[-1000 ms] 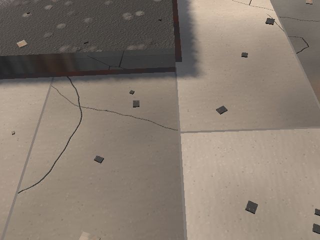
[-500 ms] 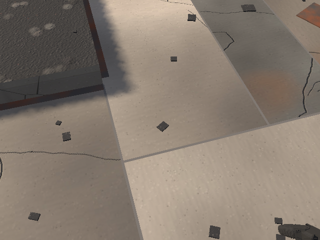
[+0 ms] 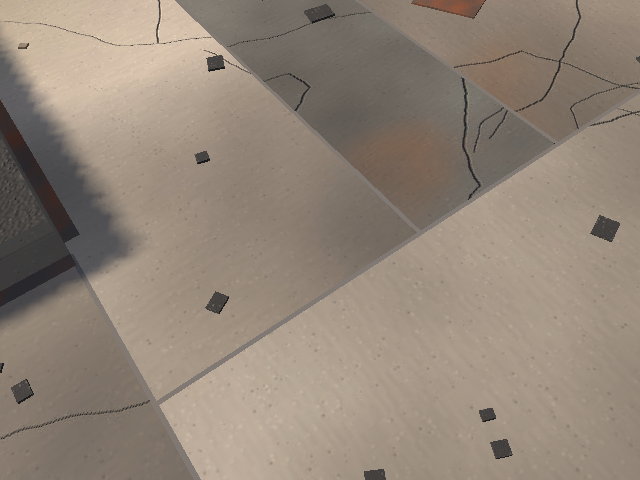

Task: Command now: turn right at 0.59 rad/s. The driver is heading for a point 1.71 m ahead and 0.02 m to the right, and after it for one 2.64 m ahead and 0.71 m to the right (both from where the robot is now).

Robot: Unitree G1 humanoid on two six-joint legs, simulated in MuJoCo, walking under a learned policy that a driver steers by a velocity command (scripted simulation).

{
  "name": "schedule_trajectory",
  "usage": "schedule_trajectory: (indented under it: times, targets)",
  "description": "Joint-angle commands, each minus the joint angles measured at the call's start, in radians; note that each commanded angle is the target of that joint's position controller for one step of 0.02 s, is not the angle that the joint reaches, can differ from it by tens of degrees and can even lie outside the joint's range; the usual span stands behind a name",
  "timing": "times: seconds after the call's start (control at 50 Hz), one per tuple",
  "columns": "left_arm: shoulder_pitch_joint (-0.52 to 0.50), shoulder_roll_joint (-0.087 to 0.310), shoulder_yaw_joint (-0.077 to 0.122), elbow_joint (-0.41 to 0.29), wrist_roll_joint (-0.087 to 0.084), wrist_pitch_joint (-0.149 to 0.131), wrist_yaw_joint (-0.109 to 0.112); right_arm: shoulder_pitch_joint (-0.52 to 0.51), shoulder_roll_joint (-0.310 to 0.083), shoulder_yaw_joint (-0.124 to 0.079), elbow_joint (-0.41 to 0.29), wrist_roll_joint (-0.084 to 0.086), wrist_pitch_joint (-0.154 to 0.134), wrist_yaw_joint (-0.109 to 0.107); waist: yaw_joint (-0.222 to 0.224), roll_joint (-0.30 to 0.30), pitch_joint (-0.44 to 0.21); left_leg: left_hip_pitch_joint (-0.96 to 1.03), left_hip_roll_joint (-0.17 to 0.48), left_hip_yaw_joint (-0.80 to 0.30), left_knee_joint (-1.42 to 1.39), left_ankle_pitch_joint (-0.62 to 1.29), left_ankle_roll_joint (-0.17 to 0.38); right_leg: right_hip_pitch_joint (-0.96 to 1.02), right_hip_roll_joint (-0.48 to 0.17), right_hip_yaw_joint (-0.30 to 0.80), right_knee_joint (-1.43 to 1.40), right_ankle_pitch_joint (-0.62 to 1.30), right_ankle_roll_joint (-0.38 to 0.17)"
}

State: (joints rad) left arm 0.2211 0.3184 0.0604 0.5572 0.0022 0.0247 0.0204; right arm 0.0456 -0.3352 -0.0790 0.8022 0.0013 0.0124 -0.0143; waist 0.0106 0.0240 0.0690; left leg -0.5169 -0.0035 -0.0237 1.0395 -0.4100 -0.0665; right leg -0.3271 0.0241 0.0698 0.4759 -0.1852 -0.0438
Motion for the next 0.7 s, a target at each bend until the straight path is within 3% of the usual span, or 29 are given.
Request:
schedule_trajectory:
  times: [0.02, 0.16, 0.22, 0.24, 0.26, 0.28, 0.3, 0.32, 0.34, 0.4, 0.46, 0.52, 0.56, 0.58, 0.6, 0.62, 0.64, 0.66, 0.7]
  targets:
    - [-0.018, 0.177, 0.057, -0.077, -0.004, -0.008, 0.016, -0.008, -0.061, -0.011, -0.057, 0.005, -0.012, -0.001, -0.005, -0.150, -0.198, -0.025, -0.002, -0.044, -0.121, 0.037, -0.018, 0.229, -0.222, 0.257, -0.092, 0.413, -0.187]
    - [-0.043, 0.186, 0.064, -0.079, -0.010, 0.010, 0.005, 0.004, -0.074, -0.013, -0.067, 0.013, -0.020, 0.020, 0.007, -0.197, -0.175, 0.128, -0.039, -0.057, -0.381, 0.040, 0.004, 0.158, -0.196, 0.393, -0.075, 0.263, -0.176]
    - [-0.084, 0.168, 0.059, -0.082, -0.027, 0.018, 0.008, 0.091, -0.084, -0.025, -0.047, 0.005, -0.032, 0.028, -0.044, -0.175, -0.176, 0.302, -0.019, -0.042, -0.656, 0.242, 0.048, 0.094, -0.132, 0.396, -0.009, 0.173, -0.107]
    - [-0.054, 0.127, 0.047, -0.081, -0.020, 0.017, 0.009, 0.125, -0.144, -0.040, -0.046, -0.010, -0.030, 0.022, -0.032, -0.066, -0.193, 0.419, 0.134, -0.166, -0.706, 0.295, 0.104, -0.014, -0.065, 0.326, 0.110, -0.023, -0.050]
    - [-0.007, 0.094, 0.039, -0.100, -0.018, 0.012, 0.009, 0.099, -0.229, -0.056, -0.045, -0.025, -0.019, 0.016, 0.025, 0.225, -0.139, 0.452, 0.331, -0.405, -0.745, 0.459, 0.253, -0.231, 0.112, 0.107, 0.295, -0.370, 0.018]
    - [-0.004, 0.180, 0.065, -0.086, -0.001, 0.004, 0.012, 0.080, -0.175, -0.044, -0.069, -0.041, -0.025, 0.014, -0.005, 0.207, -0.130, 0.389, 0.427, -0.487, -0.758, 0.499, 0.358, -0.264, 0.061, 0.093, 0.542, -0.460, 0.066]
    - [0.007, 0.220, 0.084, -0.064, -0.012, 0.005, 0.008, 0.029, -0.125, -0.027, -0.088, -0.035, -0.028, 0.006, 0.014, 0.133, -0.114, 0.361, 0.380, -0.395, -0.745, 0.486, 0.338, -0.257, 0.033, 0.102, 0.645, -0.393, 0.077]
    - [0.021, 0.207, 0.086, -0.042, -0.015, 0.014, 0.008, -0.016, -0.098, -0.021, -0.093, -0.021, -0.025, -0.001, 0.033, 0.109, -0.092, 0.354, 0.310, -0.296, -0.731, 0.451, 0.289, -0.260, 0.022, 0.086, 0.689, -0.336, 0.093]
    - [0.025, 0.184, 0.082, -0.033, -0.012, 0.022, 0.010, -0.024, -0.083, -0.016, -0.097, -0.006, -0.024, -0.007, 0.023, 0.111, -0.080, 0.376, 0.276, -0.239, -0.727, 0.437, 0.268, -0.292, 0.017, 0.079, 0.725, -0.283, 0.108]
    - [-0.025, 0.110, 0.054, -0.050, -0.020, 0.023, 0.006, 0.045, -0.088, -0.012, -0.078, -0.007, -0.012, -0.018, -0.018, 0.113, -0.083, 0.422, 0.237, -0.152, -0.727, 0.529, 0.287, -0.286, 0.018, 0.032, 0.672, -0.239, 0.133]
    - [-0.068, 0.077, 0.033, -0.064, -0.010, 0.019, 0.006, 0.077, -0.112, -0.018, -0.068, -0.005, -0.005, -0.014, -0.047, 0.137, -0.119, 0.490, 0.252, -0.126, -0.707, 0.582, 0.298, -0.221, -0.012, 0.007, 0.478, -0.255, 0.140]
    - [-0.061, 0.036, 0.012, -0.048, 0.000, 0.016, 0.004, 0.068, -0.103, -0.008, -0.054, 0.004, -0.006, 0.007, -0.044, 0.164, -0.133, 0.402, 0.232, -0.111, -0.693, 0.596, 0.286, -0.001, -0.027, -0.042, 0.212, -0.251, 0.129]
    - [0.008, 0.037, 0.017, -0.001, 0.002, 0.015, 0.005, 0.065, -0.090, 0.005, -0.038, 0.020, -0.012, 0.021, -0.005, 0.144, -0.116, 0.342, 0.205, -0.112, -0.661, 0.564, 0.255, 0.163, -0.003, -0.076, -0.076, -0.040, 0.108]
    - [0.018, 0.063, 0.024, 0.009, 0.005, 0.015, 0.007, 0.098, -0.081, 0.012, -0.023, 0.028, -0.020, 0.026, 0.000, 0.122, -0.107, 0.293, 0.190, -0.121, -0.653, 0.524, 0.213, 0.264, -0.009, -0.059, -0.196, 0.077, 0.083]
    - [0.030, 0.120, 0.034, 0.003, 0.007, 0.016, 0.018, 0.130, -0.065, 0.023, -0.019, 0.009, -0.035, 0.035, -0.013, 0.054, -0.148, 0.225, 0.161, -0.119, -0.633, 0.425, 0.142, 0.395, -0.108, 0.038, -0.159, 0.259, 0.056]
    - [0.011, 0.196, 0.047, -0.009, 0.020, 0.021, 0.029, 0.161, -0.037, 0.033, -0.025, -0.017, -0.052, 0.046, -0.054, -0.125, -0.172, 0.155, 0.082, -0.052, -0.585, 0.203, 0.077, 0.429, -0.235, 0.120, -0.063, 0.456, -0.016]
    - [-0.025, 0.143, 0.037, 0.000, 0.028, 0.018, 0.018, 0.134, -0.044, 0.033, -0.024, -0.002, -0.049, 0.040, -0.045, -0.183, -0.188, 0.242, 0.066, -0.005, -0.581, 0.109, 0.040, 0.283, -0.247, 0.112, -0.073, 0.296, -0.077]
    - [-0.064, 0.111, 0.031, -0.011, 0.028, 0.010, 0.010, 0.091, -0.081, 0.026, -0.028, 0.004, -0.040, 0.033, -0.029, -0.158, -0.139, 0.231, 0.050, 0.006, -0.547, 0.155, 0.023, 0.251, -0.205, 0.090, -0.092, 0.164, -0.069]
    - [-0.044, 0.137, 0.042, 0.002, 0.026, 0.002, 0.012, 0.075, -0.100, 0.015, -0.034, 0.013, -0.022, 0.016, -0.007, -0.193, -0.089, 0.154, 0.028, 0.023, -0.465, 0.206, 0.024, 0.234, -0.199, 0.086, -0.114, 0.084, -0.053]
